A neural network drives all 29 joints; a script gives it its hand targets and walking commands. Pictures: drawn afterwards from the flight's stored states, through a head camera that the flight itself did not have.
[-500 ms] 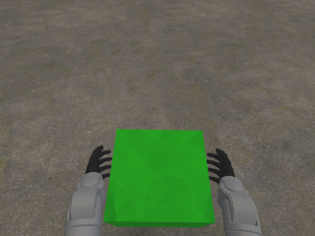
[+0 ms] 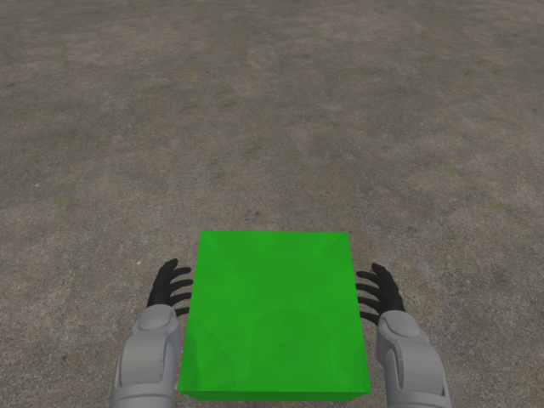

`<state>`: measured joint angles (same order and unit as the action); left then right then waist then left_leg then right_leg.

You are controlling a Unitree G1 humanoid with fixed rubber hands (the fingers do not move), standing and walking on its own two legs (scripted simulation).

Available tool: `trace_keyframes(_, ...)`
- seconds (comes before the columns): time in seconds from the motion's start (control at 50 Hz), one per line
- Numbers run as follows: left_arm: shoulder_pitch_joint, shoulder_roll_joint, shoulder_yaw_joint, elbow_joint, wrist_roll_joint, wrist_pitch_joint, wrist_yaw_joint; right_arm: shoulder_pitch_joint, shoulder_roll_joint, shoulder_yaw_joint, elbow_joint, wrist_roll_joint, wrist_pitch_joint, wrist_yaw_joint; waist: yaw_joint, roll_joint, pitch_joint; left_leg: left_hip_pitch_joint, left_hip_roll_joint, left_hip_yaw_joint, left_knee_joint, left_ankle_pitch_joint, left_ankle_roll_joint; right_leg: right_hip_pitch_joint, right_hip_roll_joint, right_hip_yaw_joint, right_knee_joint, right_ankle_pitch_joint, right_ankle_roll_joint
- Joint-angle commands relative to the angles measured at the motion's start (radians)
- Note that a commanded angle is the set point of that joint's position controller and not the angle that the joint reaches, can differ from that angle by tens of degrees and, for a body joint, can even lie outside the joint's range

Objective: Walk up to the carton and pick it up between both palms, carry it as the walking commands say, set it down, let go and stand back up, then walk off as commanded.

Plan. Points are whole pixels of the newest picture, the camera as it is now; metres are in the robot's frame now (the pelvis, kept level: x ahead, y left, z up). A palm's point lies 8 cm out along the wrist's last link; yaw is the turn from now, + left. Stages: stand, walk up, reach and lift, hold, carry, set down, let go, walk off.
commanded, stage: carry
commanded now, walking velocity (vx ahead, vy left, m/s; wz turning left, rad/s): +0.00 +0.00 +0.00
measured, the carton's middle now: (273, 316) +0.31 +0.01 -0.07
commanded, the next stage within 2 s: none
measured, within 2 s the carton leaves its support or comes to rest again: neither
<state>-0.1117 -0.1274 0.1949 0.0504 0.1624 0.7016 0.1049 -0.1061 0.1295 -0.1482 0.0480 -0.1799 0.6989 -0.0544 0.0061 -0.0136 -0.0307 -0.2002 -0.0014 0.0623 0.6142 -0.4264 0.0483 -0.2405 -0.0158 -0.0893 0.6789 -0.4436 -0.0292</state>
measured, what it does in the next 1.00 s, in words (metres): walks ahead: left foot, then right foot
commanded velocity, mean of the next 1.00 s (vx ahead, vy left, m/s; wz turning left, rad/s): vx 0.00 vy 0.00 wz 0.00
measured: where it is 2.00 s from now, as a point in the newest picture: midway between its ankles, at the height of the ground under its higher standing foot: outside the picture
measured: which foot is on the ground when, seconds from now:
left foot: down 0.00-0.04, up 0.06-0.16, down 0.18-0.68, up 0.70-0.82, down 0.84-1.00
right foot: down 0.00-0.20, up 0.22-0.34, down 0.36-0.54, up 0.56-0.64, down 0.66-1.00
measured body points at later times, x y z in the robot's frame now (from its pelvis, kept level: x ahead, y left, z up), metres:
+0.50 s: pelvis +0.12 -0.01 +0.00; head +0.14 -0.01 +0.45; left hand +0.41 +0.16 +0.01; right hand +0.41 -0.18 +0.01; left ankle +0.05 +0.10 -0.72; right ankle +0.03 -0.10 -0.72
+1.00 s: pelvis +0.22 -0.03 +0.00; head +0.23 -0.03 +0.45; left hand +0.50 +0.15 +0.01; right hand +0.50 -0.19 +0.01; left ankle +0.17 +0.08 -0.72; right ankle +0.15 -0.12 -0.72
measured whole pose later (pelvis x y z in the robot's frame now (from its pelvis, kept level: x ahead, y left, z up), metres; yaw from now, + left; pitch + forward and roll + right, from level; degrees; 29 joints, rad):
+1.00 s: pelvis +0.22 -0.03 +0.00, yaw +0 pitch +3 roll +1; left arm -0.11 -0.13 0.19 0.07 0.16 0.69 0.11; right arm -0.11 0.13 -0.15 0.07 -0.18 0.68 -0.05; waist 0.01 -0.03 -0.04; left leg -0.28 0.00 0.06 0.62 -0.37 0.03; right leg -0.25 -0.03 -0.10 0.62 -0.36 -0.03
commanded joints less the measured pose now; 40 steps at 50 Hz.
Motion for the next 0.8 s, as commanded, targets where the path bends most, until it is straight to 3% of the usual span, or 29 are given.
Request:
trace_keyframes(0.0, -0.514, -0.847, -0.697, -0.015, -0.262, -0.053, -0.363, -0.59, 0.833, 0.656, -0.141, 0.267, -0.067, 0.273, 0.027, 0.05, -0.422, 0.095, 0.109, -0.008, 0.23, 0.981, 0.002, 0.244, -0.069, 0.049, -0.204, 0.859, -0.037)
trace_keyframes(0.02, -0.487, -0.847, -0.687, -0.002, -0.256, -0.058, -0.363, -0.572, 0.828, 0.659, -0.138, 0.264, -0.07, 0.273, 0.037, -0.135, -0.441, -0.207, 0.006, 0.049, 0.364, 0.312, -0.035, 0.486, -0.197, 0.163, -0.077, 1.603, -0.095)
trace_keyframes(0.04, -0.511, -0.854, -0.703, -0.006, -0.275, -0.055, -0.365, -0.531, 0.856, 0.642, -0.101, 0.262, -0.066, 0.273, 0.027, -0.264, -0.426, -0.452, -0.054, 0.059, 0.416, -0.195, -0.035, 0.675, -0.275, 0.218, -0.016, 1.994, -0.131)
trace_keyframes(0.06, -0.505, -0.842, -0.685, 0.017, -0.25, -0.051, -0.359, -0.53, 0.856, 0.627, -0.056, 0.251, -0.058, 0.274, 0.029, -0.243, -0.382, -0.515, -0.038, 0.043, 0.409, -0.212, -0.027, 0.685, -0.274, 0.226, -0.026, 1.978, -0.118)
trace_keyframes(0.1, -0.462, -0.832, -0.716, -0.041, -0.26, -0.04, -0.359, -0.548, 0.852, 0.679, -0.149, 0.299, -0.056, 0.271, 0.021, -0.156, -0.367, -0.42, -0.019, 0.037, 0.114, -0.034, -0.018, 0.581, -0.212, 0.139, -0.011, 1.669, -0.082)
trace_keyframes(0.14, -0.424, -0.824, -0.696, -0.015, -0.259, -0.026, -0.363, -0.506, 0.838, 0.656, -0.12, 0.276, -0.044, 0.265, 0.002, -0.21, -0.385, -0.153, -0.029, 0.062, -0.092, 0.227, -0.01, 0.4, -0.159, 0.052, 0.01, 1.432, -0.055)
trace_keyframes(0.16, -0.445, -0.822, -0.705, -0.038, -0.261, -0.025, -0.358, -0.494, 0.824, 0.638, -0.107, 0.256, -0.042, 0.269, -0.011, -0.111, -0.436, 0.039, 0.031, -0.003, -0.18, 0.606, 0.025, 0.251, -0.137, 0.029, 0.114, 1.177, -0.028)
trace_keyframes(0.18, -0.496, -0.812, -0.723, -0.056, -0.283, -0.03, -0.354, -0.411, 0.827, 0.606, -0.028, 0.242, -0.043, 0.275, -0.026, 0.102, -0.48, 0.3, 0.185, -0.163, -0.086, 1.349, 0.119, -0.011, -0.066, 0.01, 0.257, 0.625, 0.043)
trace_keyframes(0.2, -0.548, -0.811, -0.723, -0.052, -0.279, -0.042, -0.355, -0.446, 0.843, 0.606, -0.008, 0.262, -0.06, 0.277, -0.015, 0.304, -0.481, 0.474, 0.338, -0.313, -0.015, 1.826, 0.214, -0.185, 0.033, 0.044, 0.342, -0.119, 0.057)
trace_keyframes(0.22, -0.507, -0.811, -0.742, -0.086, -0.265, -0.052, -0.356, -0.46, 0.832, 0.636, -0.08, 0.28, -0.075, 0.28, -0.01, 0.242, -0.414, 0.441, 0.343, -0.299, -0.038, 1.739, 0.203, -0.222, 0.004, 0.097, 0.29, -0.203, 0.026)
trace_keyframes(0.26, -0.523, -0.844, -0.74, -0.034, -0.26, -0.059, -0.366, -0.512, 0.855, 0.653, -0.091, 0.263, -0.08, 0.281, -0.01, 0.167, -0.278, 0.423, 0.271, -0.251, -0.06, 1.546, 0.149, -0.32, -0.019, 0.065, 0.021, -0.161, 0.004)
trace_keyframes(0.32, -0.525, -0.865, -0.735, -0.047, -0.273, -0.061, -0.365, -0.532, 0.863, 0.649, -0.097, 0.271, -0.077, 0.284, 0.013, 0.216, -0.391, 0.272, 0.2, -0.096, 0.025, 1.241, 0.052, 0.032, -0.046, 0.028, -0.28, 0.29, -0.001)
trace_keyframes(0.34, -0.493, -0.862, -0.713, -0.015, -0.265, -0.059, -0.368, -0.575, 0.846, 0.66, -0.147, 0.273, -0.083, 0.281, 0.009, 0.097, -0.44, 0.114, 0.144, -0.05, 0.076, 0.874, 0.004, 0.222, -0.084, 0.049, -0.196, 0.73, -0.018)
trace_keyframes(0.36, -0.487, -0.87, -0.693, 0.031, -0.25, -0.06, -0.37, -0.575, 0.853, 0.655, -0.108, 0.261, -0.073, 0.282, 0.016, -0.048, -0.453, -0.028, 0.063, -0.004, 0.149, 0.424, -0.027, 0.361, -0.2, 0.14, -0.099, 1.357, -0.064)
trace_keyframes(0.38, -0.458, -0.861, -0.695, 0.052, -0.247, -0.057, -0.367, -0.515, 0.858, 0.642, -0.068, 0.259, -0.064, 0.284, 0.006, -0.166, -0.43, -0.176, 0.009, 0.015, 0.134, -0.019, -0.036, 0.459, -0.276, 0.197, -0.043, 1.71, -0.105)
trace_keyframes(0.4, -0.477, -0.848, -0.685, 0.063, -0.233, -0.059, -0.365, -0.54, 0.86, 0.636, -0.039, 0.249, -0.067, 0.282, 0.006, -0.23, -0.409, -0.26, -0.014, 0.025, 0.079, -0.1, -0.037, 0.536, -0.261, 0.177, -0.021, 1.823, -0.103)
trace_keyframes(0.44, -0.496, -0.836, -0.702, 0.002, -0.248, -0.057, -0.362, -0.585, 0.868, 0.667, -0.098, 0.282, -0.067, 0.277, 0.005, -0.234, -0.372, -0.207, -0.017, 0.042, -0.026, 0.07, -0.026, 0.473, -0.213, 0.123, -0.004, 1.688, -0.062)
trace_keyframes(0.48, -0.422, -0.82, -0.696, 0.009, -0.252, -0.043, -0.359, -0.508, 0.841, 0.644, -0.066, 0.264, -0.057, 0.276, 0.0, -0.092, -0.465, 0.069, 0.057, -0.004, -0.044, 0.74, 0.015, 0.268, -0.151, 0.074, 0.062, 1.356, -0.017)
trace_keyframes(0.5, -0.483, -0.821, -0.714, -0.025, -0.27, -0.049, -0.359, -0.485, 0.842, 0.623, -0.041, 0.261, -0.064, 0.274, -0.015, 0.061, -0.485, 0.275, 0.129, -0.065, 0.016, 1.188, 0.044, 0.052, -0.106, 0.02, 0.161, 0.98, 0.02)
trace_keyframes(0.52, -0.489, -0.811, -0.726, -0.049, -0.272, -0.054, -0.361, -0.428, 0.841, 0.628, -0.035, 0.261, -0.07, 0.278, -0.031, 0.24, -0.437, 0.456, 0.232, -0.166, 0.044, 1.662, 0.109, -0.19, -0.023, -0.02, 0.218, 0.409, 0.053)
trace_keyframes(0.54, -0.512, -0.815, -0.724, -0.033, -0.26, -0.056, -0.363, -0.46, 0.833, 0.625, -0.059, 0.255, -0.079, 0.278, -0.039, 0.304, -0.364, 0.619, 0.275, -0.238, 0.011, 1.867, 0.156, -0.446, 0.051, -0.033, 0.247, -0.171, 0.041)
trace_keyframes(0.58, -0.479, -0.824, -0.711, -0.057, -0.269, -0.049, -0.367, -0.483, 0.831, 0.654, -0.121, 0.266, -0.066, 0.274, -0.023, 0.135, -0.273, 0.51, 0.274, -0.223, -0.043, 1.647, 0.123, -0.405, 0.013, 0.008, 0.065, -0.093, -0.005)
trace_keyframes(0.6, -0.439, -0.838, -0.693, 0.04, -0.244, -0.047, -0.372, -0.519, 0.835, 0.648, -0.094, 0.243, -0.067, 0.275, -0.012, 0.157, -0.274, 0.453, 0.234, -0.159, -0.028, 1.469, 0.084, -0.31, 0.003, 0.014, -0.081, 0.007, -0.01)
trace_keyframes(0.62, -0.5, -0.846, -0.699, -0.007, -0.255, -0.057, -0.373, -0.585, 0.846, 0.658, -0.129, 0.252, -0.074, 0.276, 0.009, 0.136, -0.306, 0.29, 0.193, -0.07, 0.015, 1.287, 0.051, -0.082, -0.013, 0.024, -0.237, 0.188, -0.017)
trace_keyframes(0.64, -0.53, -0.86, -0.714, -0.04, -0.271, -0.055, -0.368, -0.557, 0.858, 0.653, -0.113, 0.266, -0.07, 0.278, 0.023, 0.128, -0.37, 0.121, 0.148, -0.022, 0.146, 1.037, 0.008, 0.176, -0.054, 0.044, -0.228, 0.586, -0.034)
trace_keyframes(0.68, -0.495, -0.854, -0.694, 0.003, -0.262, -0.053, -0.366, -0.531, 0.865, 0.649, -0.086, 0.261, -0.063, 0.279, 0.029, -0.216, -0.427, -0.313, -0.048, 0.054, 0.413, -0.164, -0.051, 0.575, -0.304, 0.238, -0.064, 1.904, -0.16)
trace_keyframes(0.7, -0.489, -0.868, -0.689, 0.039, -0.262, -0.06, -0.373, -0.571, 0.87, 0.661, -0.087, 0.269, -0.069, 0.281, 0.023, -0.289, -0.405, -0.405, -0.028, 0.006, 0.431, -0.216, -0.034, 0.606, -0.308, 0.253, -0.053, 1.959, -0.157)
trace_keyframes(0.72, -0.463, -0.871, -0.69, 0.058, -0.25, -0.057, -0.372, -0.55, 0.861, 0.659, -0.071, 0.271, -0.064, 0.284, 0.017, -0.215, -0.391, -0.408, -0.013, -0.011, 0.3, -0.169, -0.028, 0.585, -0.277, 0.24, -0.059, 1.828, -0.138)
trace_keyframes(0.78, -0.488, -0.859, -0.715, -0.042, -0.271, -0.043, -0.365, -0.552, 0.872, 0.689, -0.143, 0.301, -0.053, 0.273, 0.008, -0.204, -0.385, -0.241, -0.018, 0.053, -0.014, 0.074, -0.035, 0.449, -0.184, 0.104, -0.024, 1.529, -0.077)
